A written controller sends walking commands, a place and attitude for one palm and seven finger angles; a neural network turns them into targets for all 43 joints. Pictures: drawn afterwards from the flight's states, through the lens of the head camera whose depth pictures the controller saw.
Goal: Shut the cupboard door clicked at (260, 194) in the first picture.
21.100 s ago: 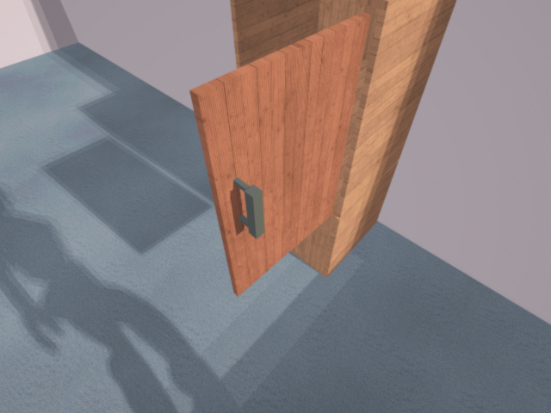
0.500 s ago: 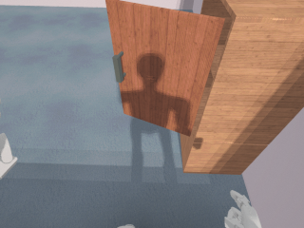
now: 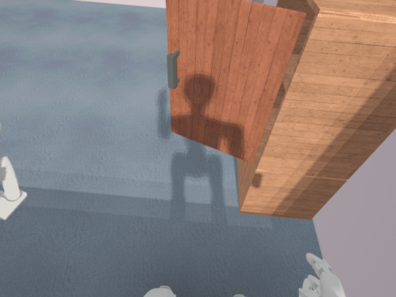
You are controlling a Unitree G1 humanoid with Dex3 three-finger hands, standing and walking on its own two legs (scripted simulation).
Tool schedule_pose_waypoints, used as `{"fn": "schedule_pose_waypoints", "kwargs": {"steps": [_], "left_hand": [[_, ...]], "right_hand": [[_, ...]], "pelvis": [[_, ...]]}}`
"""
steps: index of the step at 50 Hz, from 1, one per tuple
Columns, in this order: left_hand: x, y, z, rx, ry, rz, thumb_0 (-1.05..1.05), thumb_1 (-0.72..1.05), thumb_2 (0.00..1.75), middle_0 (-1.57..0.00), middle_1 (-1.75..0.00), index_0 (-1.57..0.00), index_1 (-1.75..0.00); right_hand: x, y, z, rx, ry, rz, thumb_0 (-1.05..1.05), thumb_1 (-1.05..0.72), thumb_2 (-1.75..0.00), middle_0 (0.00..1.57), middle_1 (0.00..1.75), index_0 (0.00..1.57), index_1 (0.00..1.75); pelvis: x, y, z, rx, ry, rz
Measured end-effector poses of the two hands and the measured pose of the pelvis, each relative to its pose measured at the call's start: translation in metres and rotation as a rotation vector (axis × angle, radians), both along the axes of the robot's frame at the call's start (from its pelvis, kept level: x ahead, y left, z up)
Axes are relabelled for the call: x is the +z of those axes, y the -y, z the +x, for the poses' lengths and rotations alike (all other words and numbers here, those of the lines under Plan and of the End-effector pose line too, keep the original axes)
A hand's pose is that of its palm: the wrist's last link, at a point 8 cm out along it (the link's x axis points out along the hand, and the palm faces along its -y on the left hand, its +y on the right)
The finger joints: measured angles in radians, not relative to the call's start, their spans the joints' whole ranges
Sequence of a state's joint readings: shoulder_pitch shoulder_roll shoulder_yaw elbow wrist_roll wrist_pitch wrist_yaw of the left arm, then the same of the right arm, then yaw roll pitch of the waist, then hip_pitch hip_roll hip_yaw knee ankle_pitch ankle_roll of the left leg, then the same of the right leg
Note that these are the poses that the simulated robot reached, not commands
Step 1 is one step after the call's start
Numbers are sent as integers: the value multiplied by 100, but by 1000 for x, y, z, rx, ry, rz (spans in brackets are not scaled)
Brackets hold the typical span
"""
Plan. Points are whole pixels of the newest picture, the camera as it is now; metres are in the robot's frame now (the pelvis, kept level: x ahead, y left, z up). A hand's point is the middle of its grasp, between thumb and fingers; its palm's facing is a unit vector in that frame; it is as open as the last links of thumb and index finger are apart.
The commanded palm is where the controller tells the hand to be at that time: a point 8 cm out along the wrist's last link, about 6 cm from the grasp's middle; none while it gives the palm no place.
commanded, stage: stop stepping back and stand still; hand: left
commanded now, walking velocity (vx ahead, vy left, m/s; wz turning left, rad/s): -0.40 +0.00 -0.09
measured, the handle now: (174, 69) +0.81 +0.14 +0.02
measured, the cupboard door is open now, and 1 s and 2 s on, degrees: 68 68 68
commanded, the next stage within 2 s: let the arm hang, fingers relaxed in 0.74 s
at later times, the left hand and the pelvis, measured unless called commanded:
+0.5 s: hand (2, 220) +0.17 +0.27 +0.18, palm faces +0.39 -0.83 -0.40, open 7.4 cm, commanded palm +0.11 +0.30 +0.20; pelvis -0.06 +0.01 +0.02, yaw -5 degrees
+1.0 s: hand (81, 285) +0.15 +0.23 -0.04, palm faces +0.01 -0.92 -0.39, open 7.4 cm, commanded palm none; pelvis -0.06 +0.01 +0.01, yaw -4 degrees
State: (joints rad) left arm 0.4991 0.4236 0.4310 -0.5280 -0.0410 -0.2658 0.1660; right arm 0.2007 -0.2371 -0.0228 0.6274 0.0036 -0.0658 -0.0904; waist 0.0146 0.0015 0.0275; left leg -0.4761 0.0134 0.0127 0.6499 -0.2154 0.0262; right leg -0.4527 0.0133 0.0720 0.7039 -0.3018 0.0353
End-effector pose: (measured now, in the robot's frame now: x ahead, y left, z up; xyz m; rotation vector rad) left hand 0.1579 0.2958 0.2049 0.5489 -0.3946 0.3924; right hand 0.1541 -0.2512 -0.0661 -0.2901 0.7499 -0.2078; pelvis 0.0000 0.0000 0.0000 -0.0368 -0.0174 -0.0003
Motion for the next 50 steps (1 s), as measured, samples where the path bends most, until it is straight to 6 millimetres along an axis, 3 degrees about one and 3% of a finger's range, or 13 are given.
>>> {"fn": "schedule_pose_waypoints", "kwargs": {"steps": [6, 13, 17, 23, 31, 37, 42, 43, 45, 47, 50], "left_hand": [[2, -13, -18, 20, -5, -20, 1, 89, 90, -21, -30, -21, -30], [10, 16, -47, -52, -54, -11, 1, 89, 90, -21, -30, -21, -30], [9, 10, -44, -43, -52, -48, 1, 88, 90, -22, -30, -21, -30], [-8, -15, -30, -8, -103, -89, 1, 89, 90, -21, -30, -21, -30], [-6, -1, -34, -65, -141, -50, 1, 89, 90, -21, -30, -21, -30], [-7, 1, -42, -41, -167, -43, 1, 89, 90, -21, -30, -21, -30], [-13, -1, -36, -4, -170, -83, 1, 89, 90, -21, -30, -21, -30], [-21, -1, -32, -11, -193, -80, 1, 89, 90, -21, -30, -21, -30], [-61, -2, -18, -20, -366, -113, 1, 89, 90, -21, -30, -20, -30], [-121, 1, -12, -11, -614, -186, 0, 90, 90, -20, -30, -20, -30], [-212, 19, -31, -4, -984, -301, 0, 90, 90, -20, -30, -20, -30]], "right_hand": [[2, -17, -36, -13, 8, 68, 1, -90, -90, 21, 30, 20, 30], [-4, -23, -73, 13, -5, 110, 1, -90, -90, 21, 30, 20, 30], [-5, -16, -96, -54, -41, 95, 1, -90, -90, 21, 30, 20, 30], [2, -6, -117, -142, -42, 49, 1, -90, -90, 21, 30, 20, 30], [15, -10, -119, -120, -11, 48, 1, -90, -90, 21, 30, 20, 30], [8, -12, -105, -85, -29, 72, 1, -90, -90, 21, 30, 20, 30], [6, -13, -90, -69, -19, 80, 1, -90, -90, 21, 30, 20, 30], [5, -13, -86, -50, -9, 90, 1, -90, -90, 21, 30, 20, 30], [-4, -9, -79, -7, -21, 106, 1, -90, -90, 21, 30, 20, 30], [-14, -4, -76, 3, -50, 109, 1, -90, -90, 21, 30, 20, 30], [-23, 3, -84, -20, -99, 102, 1, -90, -90, 21, 30, 20, 30]], "pelvis": [[6, 1, -27, -8, -12, -40], [10, 4, -56, -64, -21, 10], [15, -2, -54, -76, -14, 23], [17, -13, -57, -80, -2, 28], [22, -10, -64, -76, -29, 26], [22, -5, -61, -81, -34, 15], [21, -4, -56, -86, -24, 18], [20, -4, -56, -80, -27, 17], [17, -7, -58, -71, -31, 18], [13, -10, -60, -67, -31, 22], [9, -11, -63, -64, -24, 29]]}}
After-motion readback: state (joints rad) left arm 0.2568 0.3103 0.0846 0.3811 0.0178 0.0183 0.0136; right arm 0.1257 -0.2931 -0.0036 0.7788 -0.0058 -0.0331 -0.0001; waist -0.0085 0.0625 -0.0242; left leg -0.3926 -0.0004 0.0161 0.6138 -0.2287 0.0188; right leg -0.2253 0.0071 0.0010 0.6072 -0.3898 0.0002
